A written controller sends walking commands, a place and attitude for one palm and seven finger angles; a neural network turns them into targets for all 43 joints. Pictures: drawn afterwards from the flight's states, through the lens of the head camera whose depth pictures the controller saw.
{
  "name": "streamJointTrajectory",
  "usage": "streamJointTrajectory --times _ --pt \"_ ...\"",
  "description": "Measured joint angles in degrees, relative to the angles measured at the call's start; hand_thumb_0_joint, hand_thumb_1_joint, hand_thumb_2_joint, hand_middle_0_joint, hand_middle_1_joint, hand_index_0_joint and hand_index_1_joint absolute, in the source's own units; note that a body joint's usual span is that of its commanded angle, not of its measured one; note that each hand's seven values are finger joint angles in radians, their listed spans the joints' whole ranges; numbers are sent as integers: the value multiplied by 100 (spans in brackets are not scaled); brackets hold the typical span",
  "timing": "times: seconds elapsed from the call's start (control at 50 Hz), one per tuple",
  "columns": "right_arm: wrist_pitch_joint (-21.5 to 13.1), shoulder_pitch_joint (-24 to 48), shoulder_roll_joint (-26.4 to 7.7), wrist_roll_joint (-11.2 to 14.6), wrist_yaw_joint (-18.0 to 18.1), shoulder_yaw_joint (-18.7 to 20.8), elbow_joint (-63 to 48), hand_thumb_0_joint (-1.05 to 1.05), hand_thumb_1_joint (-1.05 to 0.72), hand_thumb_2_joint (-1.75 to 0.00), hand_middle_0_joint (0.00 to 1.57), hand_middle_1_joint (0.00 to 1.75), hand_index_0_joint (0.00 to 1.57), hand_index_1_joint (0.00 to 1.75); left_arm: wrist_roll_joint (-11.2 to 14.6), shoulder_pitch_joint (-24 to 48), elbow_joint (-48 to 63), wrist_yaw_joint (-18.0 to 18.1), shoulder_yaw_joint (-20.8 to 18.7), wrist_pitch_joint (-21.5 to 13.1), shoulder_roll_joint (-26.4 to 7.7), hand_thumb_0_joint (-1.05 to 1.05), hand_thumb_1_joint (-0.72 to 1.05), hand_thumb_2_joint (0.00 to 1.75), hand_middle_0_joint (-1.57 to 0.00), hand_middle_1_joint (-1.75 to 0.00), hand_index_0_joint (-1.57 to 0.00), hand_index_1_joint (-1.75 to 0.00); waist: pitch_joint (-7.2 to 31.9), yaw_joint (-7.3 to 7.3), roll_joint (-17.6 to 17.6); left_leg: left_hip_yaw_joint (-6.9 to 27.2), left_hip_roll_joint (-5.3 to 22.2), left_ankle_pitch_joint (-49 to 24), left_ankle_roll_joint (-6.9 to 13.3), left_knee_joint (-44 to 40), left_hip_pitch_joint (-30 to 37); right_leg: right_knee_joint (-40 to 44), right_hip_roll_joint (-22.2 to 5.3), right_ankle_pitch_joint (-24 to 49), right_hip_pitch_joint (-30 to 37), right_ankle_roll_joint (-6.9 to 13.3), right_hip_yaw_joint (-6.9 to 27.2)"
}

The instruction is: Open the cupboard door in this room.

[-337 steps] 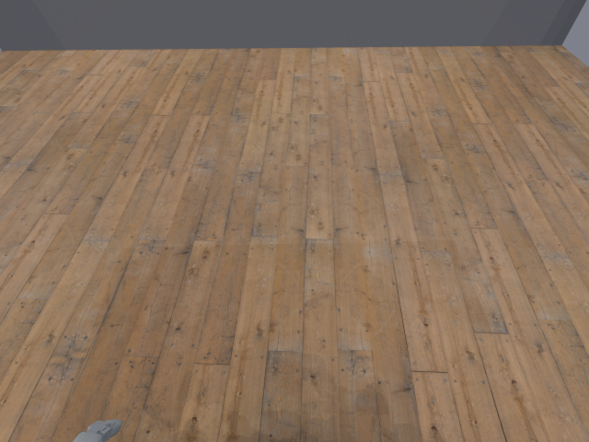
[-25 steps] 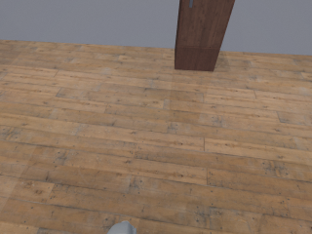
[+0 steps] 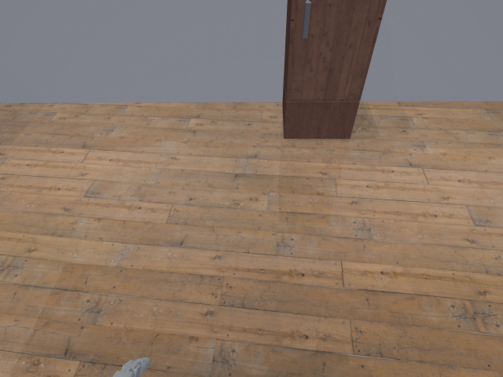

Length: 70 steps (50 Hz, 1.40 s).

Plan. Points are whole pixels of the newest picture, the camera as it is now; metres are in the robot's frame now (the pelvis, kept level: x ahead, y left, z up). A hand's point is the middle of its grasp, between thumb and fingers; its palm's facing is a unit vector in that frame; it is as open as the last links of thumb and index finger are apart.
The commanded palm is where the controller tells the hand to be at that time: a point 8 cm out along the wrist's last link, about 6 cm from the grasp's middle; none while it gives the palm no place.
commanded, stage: stand and wait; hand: left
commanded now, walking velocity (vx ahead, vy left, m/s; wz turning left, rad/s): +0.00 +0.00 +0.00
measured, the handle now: (306, 18) +1.52 -0.19 -0.04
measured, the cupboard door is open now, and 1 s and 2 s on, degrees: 0 0 0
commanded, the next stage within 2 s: turn or walk to find it in 0.18 s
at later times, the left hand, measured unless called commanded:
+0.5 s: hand out of the picture +0.09 +0.17 -0.17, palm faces -0.01 -0.98 -0.21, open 7.3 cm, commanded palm none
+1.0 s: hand (166, 366) +0.18 +0.18 -0.18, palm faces +0.02 -0.99 -0.13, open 7.4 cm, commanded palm none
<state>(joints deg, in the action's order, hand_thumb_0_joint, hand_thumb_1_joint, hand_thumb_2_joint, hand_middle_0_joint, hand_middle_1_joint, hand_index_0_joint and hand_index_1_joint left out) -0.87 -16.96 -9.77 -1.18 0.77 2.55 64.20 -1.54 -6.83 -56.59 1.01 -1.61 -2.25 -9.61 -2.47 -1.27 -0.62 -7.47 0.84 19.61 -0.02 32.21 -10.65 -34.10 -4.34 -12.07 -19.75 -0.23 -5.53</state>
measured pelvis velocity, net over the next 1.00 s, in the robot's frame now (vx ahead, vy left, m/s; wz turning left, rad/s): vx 0.27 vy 0.03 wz -0.10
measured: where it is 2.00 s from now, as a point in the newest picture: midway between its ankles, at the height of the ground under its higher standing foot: (258, 345)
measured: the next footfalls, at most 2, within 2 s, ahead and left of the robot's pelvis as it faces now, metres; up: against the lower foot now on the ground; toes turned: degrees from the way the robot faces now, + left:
left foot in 0.24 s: +0.05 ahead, +0.14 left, +0.00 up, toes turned +7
left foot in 0.96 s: +0.40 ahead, +0.13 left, +0.00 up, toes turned +2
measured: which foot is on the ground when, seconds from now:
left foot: down 0.00-0.00, up 0.02-0.22, down 0.24-0.52, up 0.54-0.94, down 0.96-1.00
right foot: down 0.00-0.96, up 0.98-1.00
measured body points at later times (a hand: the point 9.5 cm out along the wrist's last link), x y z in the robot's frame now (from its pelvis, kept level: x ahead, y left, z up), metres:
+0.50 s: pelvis +0.09 -0.01 +0.00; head +0.09 -0.03 +0.45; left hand +0.09 +0.23 -0.15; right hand +0.05 -0.23 -0.17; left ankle +0.01 +0.13 -0.73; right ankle +0.09 -0.10 -0.73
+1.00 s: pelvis +0.27 +0.03 -0.01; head +0.30 +0.04 +0.44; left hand +0.18 +0.23 -0.17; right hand +0.39 -0.21 -0.14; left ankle +0.36 +0.13 -0.73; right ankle +0.10 -0.09 -0.69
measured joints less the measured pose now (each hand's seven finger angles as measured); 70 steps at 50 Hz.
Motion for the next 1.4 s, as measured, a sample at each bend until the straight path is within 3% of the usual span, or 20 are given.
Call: streamJointTrajectory --times 0.04,0.1,0.22,0.26,0.32,0.44,0.48,0.52,0.58,0.62,0.66,0.78,0.9,0.96,1.02,1.08,1.16,1.26,1.34,1.4 --pt "94 -11 -18 11 5 -17 23 0 -92 -89 20 30 20 30 13 -56 -93 -18 75 0 113 -1 91 90 -20 -30 -19 -30 39 -89 -175 159 94 514 -69 289 -76 -14 102 -176 91 196 -124" --pt "134 19 41 22 13 -69 43 0 -91 -90 20 30 20 30 32 -131 -234 -18 130 22 218 0 91 90 -20 -30 -19 -30 44 -94 -193 333 162 728 -101 707 -265 316 174 -128 309 271 -224" --pt "72 118 136 30 59 -136 91 0 -91 -90 20 30 20 30 99 -182 -440 72 40 14 168 -2 94 90 -20 -30 -20 -30 -11 47 -179 464 366 -49 -204 -82 -154 595 312 -98 544 274 -398" --pt "23 154 162 5 66 -142 156 0 -91 -90 20 30 20 30 117 -263 -559 77 2 49 103 -2 95 90 -20 -30 -20 -30 1 102 -118 415 381 -352 -215 -266 -19 532 320 -178 596 240 -370" --pt "-27 93 207 -23 30 -136 161 0 -91 -90 20 30 20 30 82 -534 -714 -5 -43 167 -16 -2 95 90 -20 -30 -20 -30 164 157 29 253 351 -139 -203 -325 159 501 296 -276 658 189 -220" --pt "-125 -147 189 -58 14 -47 18 0 -90 -90 20 30 20 30 6 -1013 -838 -180 -87 278 -50 -1 93 90 -20 -30 -19 -30 238 81 42 -40 323 100 -180 -448 477 -427 204 -1138 333 119 -119" --pt "-137 -249 147 -64 13 -33 33 0 -90 -90 20 30 20 30 -1 -1061 -825 -223 -96 236 -12 0 92 90 -20 -30 -19 -30 180 58 -34 -80 356 206 -234 -405 562 -233 193 -1061 349 111 -200" --pt "-114 -360 92 -36 11 -21 101 0 -90 -90 20 30 20 30 -16 -1061 -799 -235 -109 116 42 0 92 90 -20 -30 -19 -30 114 63 -183 -31 487 432 -235 27 460 -74 260 -607 461 235 -321" --pt "38 -329 55 -14 -47 -26 262 0 -90 -89 20 30 20 30 24 -1138 -712 -160 -123 -131 107 0 92 90 -20 -30 -19 -30 79 231 -190 163 474 777 -84 1884 -326 11 303 -790 673 378 -404" --pt "80 -152 8 -20 -78 7 249 0 -91 -89 20 30 20 30 17 -1281 -698 -95 -105 -196 174 0 91 90 -20 -30 -19 -30 45 330 -130 191 445 555 -60 2727 -891 327 314 -733 898 368 -357" --pt "72 80 -54 -36 -108 50 134 0 -91 -90 20 30 20 30 -1 -1455 -767 -62 -66 -201 256 0 91 90 -20 -30 -19 -30 32 353 -84 162 488 225 -97 2930 -1353 677 325 -618 1123 340 -297" --pt "4 820 -122 -19 -211 120 -346 0 -91 -90 20 30 19 30 -17 -1858 -1097 -76 42 -180 459 0 91 90 -20 -30 -20 -30 -20 324 -12 139 678 -677 -217 1911 -2069 1401 365 -524 1728 236 -158" --pt "-69 1338 -52 3 -261 80 -607 0 -91 -90 20 30 19 30 -20 -1925 -1183 -70 6 -154 424 0 91 90 -20 -30 -20 -30 -174 478 64 38 622 -872 -122 731 -1853 1445 329 -926 2214 14 -98" --pt "-238 1429 -35 -48 -220 30 -704 0 -91 -90 20 30 20 30 9 -1959 -1173 -63 -29 -115 377 0 91 90 -20 -30 -20 -30 -184 467 84 -85 510 -1106 58 107 -1333 556 204 -1500 2062 -101 -21" --pt "-355 1411 66 -58 -120 -25 -713 0 -91 -90 20 30 20 30 66 -1631 -1100 -38 -35 -7 221 0 91 90 -20 -30 -20 -30 -310 437 205 -282 467 -659 227 598 -1268 -2056 139 -1890 1002 13 290" --pt "-350 1175 159 -53 -48 -67 -601 0 -91 -89 20 30 20 30 59 -1167 -911 -23 -85 39 44 0 91 90 -20 -30 -20 -30 -320 331 211 -414 421 -586 169 301 -909 -3178 71 -1642 84 -18 215" --pt "-312 795 46 -5 68 56 -449 -3 -95 -89 21 30 20 30 48 -574 -508 0 -139 77 -115 0 91 90 -20 -30 -19 -30 -235 152 165 -484 304 -699 212 -226 -524 -2254 -60 -1280 -443 -106 91" --pt "-82 327 -136 -29 37 45 -123 -2 -94 -89 21 30 20 30 23 -93 -184 7 -90 79 -155 0 92 90 -20 -30 -19 -30 -77 19 87 -455 235 -506 113 -220 -270 -430 -66 -370 -89 -162 1" --pt "102 81 -163 -3 10 -4 108 -1 -93 -90 20 30 20 30 17 -78 -233 5 41 28 -26 0 92 90 -20 -30 -19 -30 81 -54 -92 -356 324 -90 -67 0 -126 89 63 -246 310 111 -89" --pt "130 -54 -78 -10 -10 -90 165 0 -92 -90 20 30 20 30 54 -156 -333 -9 121 26 80 0 91 90 -20 -30 -19 -30 200 -107 -162 -122 362 -1 -134 -149 -52 448 200 -164 513 181 -172"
